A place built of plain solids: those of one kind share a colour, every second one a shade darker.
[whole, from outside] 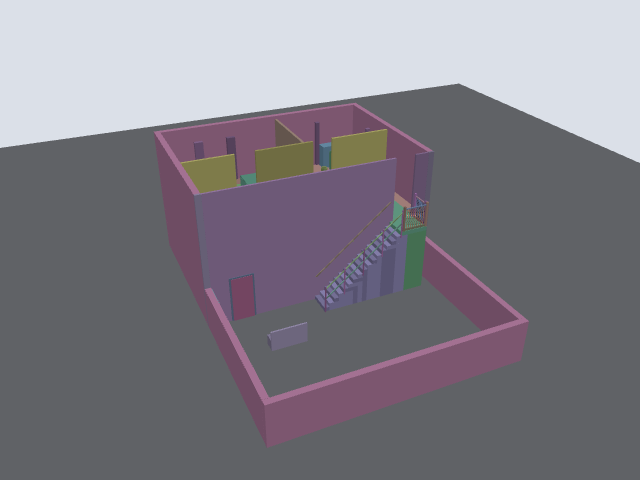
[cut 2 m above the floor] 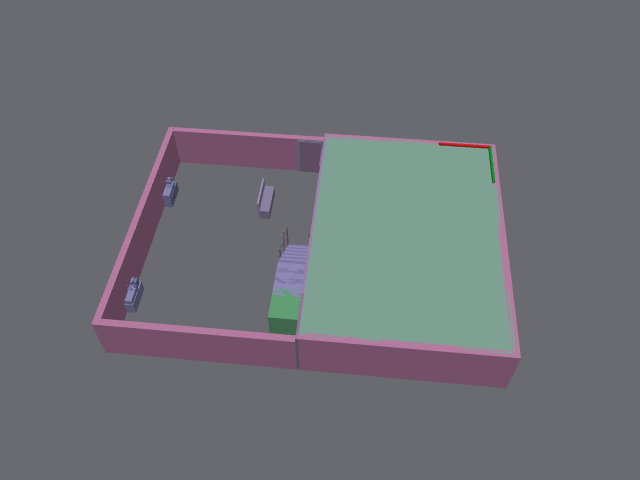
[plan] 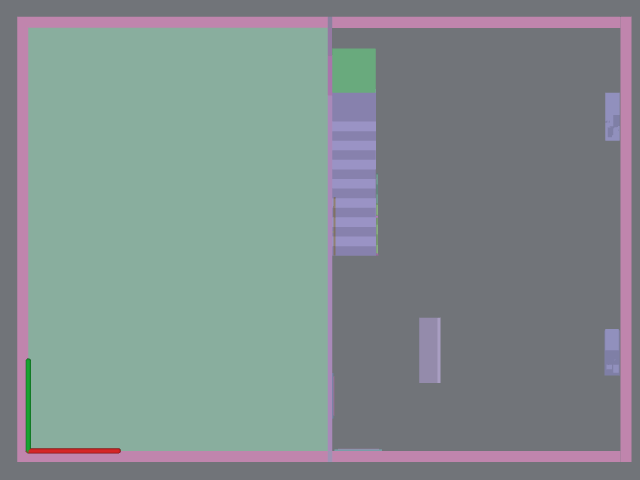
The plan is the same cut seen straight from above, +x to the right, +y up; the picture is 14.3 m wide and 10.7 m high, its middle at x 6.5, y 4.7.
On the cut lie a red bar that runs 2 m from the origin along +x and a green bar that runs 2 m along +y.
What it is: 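A house over a walled back yard; in the yard at the foot of the outdoor stair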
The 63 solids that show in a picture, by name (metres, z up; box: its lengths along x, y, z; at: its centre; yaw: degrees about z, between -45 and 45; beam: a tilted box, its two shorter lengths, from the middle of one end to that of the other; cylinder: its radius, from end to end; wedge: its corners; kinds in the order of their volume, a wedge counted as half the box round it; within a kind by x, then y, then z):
{
 "undercroft_block_1": {"box": [6.81, 9.68, 2.81], "at": [3.28, 4.71, 1.36]},
 "wall_1": {"box": [0.25, 9.93, 5.8], "at": [-0.12, 4.71, 2.85]},
 "wall_2": {"box": [7.02, 0.25, 5.8], "at": [3.26, -0.12, 2.85]},
 "wall_3": {"box": [7.02, 0.25, 5.8], "at": [3.26, 9.55, 2.85]},
 "wall_4": {"box": [6.42, 0.25, 1.85], "at": [9.98, -0.12, 0.88]},
 "wall_5": {"box": [6.42, 0.25, 1.85], "at": [9.98, 9.55, 0.88]},
 "wall_6": {"box": [0.25, 9.93, 1.85], "at": [13.32, 4.71, 0.88]},
 "step_1": {"box": [0.97, 0.65, 0.22], "at": [7.26, 4.67, 0.06]},
 "step_2": {"box": [0.97, 0.65, 0.4], "at": [7.26, 4.88, 0.15]},
 "step_3": {"box": [0.97, 0.65, 0.57], "at": [7.26, 5.1, 0.23]},
 "step_4": {"box": [0.97, 0.65, 0.74], "at": [7.26, 5.31, 0.32]},
 "step_5": {"box": [0.97, 0.65, 0.92], "at": [7.26, 5.53, 0.41]},
 "step_6": {"box": [0.97, 0.65, 1.09], "at": [7.26, 5.74, 0.49]},
 "step_7": {"box": [0.97, 0.65, 1.26], "at": [7.26, 5.95, 0.58]},
 "step_8": {"box": [0.97, 0.65, 1.43], "at": [7.26, 6.17, 0.67]},
 "step_9": {"box": [0.97, 0.65, 1.61], "at": [7.26, 6.38, 0.75]},
 "step_10": {"box": [0.97, 0.65, 1.78], "at": [7.26, 6.59, 0.84]},
 "step_11": {"box": [0.97, 0.65, 1.95], "at": [7.26, 6.81, 0.93]},
 "step_12": {"box": [0.97, 0.65, 2.13], "at": [7.26, 7.02, 1.01]},
 "step_13": {"box": [0.97, 0.65, 2.3], "at": [7.26, 7.23, 1.1]},
 "step_14": {"box": [0.97, 0.65, 2.47], "at": [7.26, 7.45, 1.19]},
 "step_15": {"box": [0.97, 0.65, 2.65], "at": [7.26, 7.66, 1.27]},
 "step_16": {"box": [0.97, 0.52, 2.82], "at": [7.26, 7.81, 1.36]},
 "stair_wall_1": {"box": [0.1, 7.92, 5.8], "at": [6.72, 3.96, 2.85]},
 "stair_wall_2": {"box": [0.1, 0.61, 5.8], "at": [6.72, 9.12, 2.85]},
 "head_base_1": {"box": [0.97, 1.2, 2.89], "at": [7.26, 8.37, 1.4]},
 "upper_floor_1": {"box": [3.54, 4.19, 0.18], "at": [1.64, 7.46, 2.85]},
 "upper_floor_2": {"box": [3.28, 0.59, 0.18], "at": [5.03, 9.26, 2.85]},
 "upper_partition_1": {"box": [0.12, 2.28, 2.71], "at": [3.34, 1.14, 4.25]},
 "upper_partition_2": {"box": [0.12, 2.61, 2.71], "at": [3.34, 4.49, 4.25]},
 "upper_partition_3": {"box": [0.12, 2.74, 2.71], "at": [3.34, 8.06, 4.25]},
 "bedstead_bedroom_bed_1": {"box": [1.45, 2.08, 0.64], "at": [1.7, 4.21, 3.21]},
 "upper_split_wall_1": {"box": [3.28, 0.12, 2.71], "at": [1.64, 5.37, 4.25]},
 "upper_floor_head_1": {"box": [4.35, 1.2, 0.18], "at": [5.57, 8.37, 2.85]},
 "planter_1": {"box": [0.1, 0.23, 0.85], "at": [12.96, 7.1, 0.37]},
 "planter_2": {"box": [0.15, 0.25, 0.75], "at": [12.96, 7.36, 0.32]},
 "planter_3": {"box": [0.3, 0.23, 0.73], "at": [13.01, 2.13, 0.31]},
 "planter_4": {"box": [0.34, 1.01, 0.52], "at": [13.01, 2.18, 0.21]},
 "planter_5": {"box": [0.3, 0.47, 0.73], "at": [13.01, 2.48, 0.31]},
 "planter_6": {"box": [0.25, 0.47, 0.75], "at": [13.01, 7.72, 0.32]},
 "planter_7": {"box": [0.33, 1.08, 0.55], "at": [13.02, 7.45, 0.22]},
 "planter_8": {"box": [0.23, 0.12, 0.84], "at": [13.07, 1.98, 0.37]},
 "planter_9": {"box": [0.1, 0.23, 0.85], "at": [13.09, 7.1, 0.37]},
 "planter_10": {"box": [0.15, 0.25, 0.75], "at": [13.11, 7.36, 0.32]},
 "slotfit_study_storage_1": {"box": [0.49, 1.29, 1.15], "at": [0.34, 8.2, 3.47]},
 "bench_1": {"box": [0.48, 1.46, 0.49], "at": [8.95, 2.24, 0.2]},
 "bench_2": {"box": [0.07, 1.46, 0.91], "at": [9.15, 2.24, 0.41]},
 "curtains_1": {"box": [0.19, 0.39, 2.1], "at": [0.09, 1.59, 4.05]},
 "curtains_2": {"box": [0.19, 0.39, 2.1], "at": [0.09, 3.09, 4.05]},
 "curtains_3": {"box": [0.19, 0.18, 2.17], "at": [0.09, 7.44, 4.09]},
 "back_wall_end_1": {"box": [0.1, 0.25, 5.8], "at": [6.72, -0.12, 2.85]},
 "back_wall_end_2": {"box": [0.1, 0.25, 5.8], "at": [6.72, 9.55, 2.85]},
 "back_wall_sill_1": {"box": [0.1, 0.9, 2.81], "at": [6.72, 8.37, 1.36]},
 "undercroft_leaf_1": {"box": [0.05, 0.88, 2.0], "at": [6.8, 1.23, 0.95]},
 "yard_gate_leaf_1": {"box": [0.92, 0.05, 1.75], "at": [7.35, 0.03, 0.82]},
 "undercroft_frame_1": {"box": [0.03, 1.02, 2.06], "at": [6.79, 1.23, 0.98]},
 "yard_gate_frame_1": {"box": [1.06, 0.03, 1.81], "at": [7.35, 0.01, 0.85]},
 "headland_side_guard_newel_1": {"box": [0.09, 0.09, 1.15], "at": [7.7, 7.88, 3.47]},
 "headland_side_guard_newel_2": {"box": [0.09, 0.09, 1.15], "at": [7.7, 8.93, 3.47]},
 "headland_ahead_guard_newel_1": {"box": [0.09, 0.09, 1.15], "at": [6.82, 8.92, 3.47]},
 "guard_post_1": {"box": [0.05, 0.05, 1.26], "at": [7.77, 6.06, 1.95]},
 "guard_post_2": {"box": [0.05, 0.05, 1.26], "at": [7.77, 7.75, 3.31]},
 "headland_side_guard_board_1": {"box": [0.04, 1.05, 0.15], "at": [7.7, 8.4, 2.97]}
}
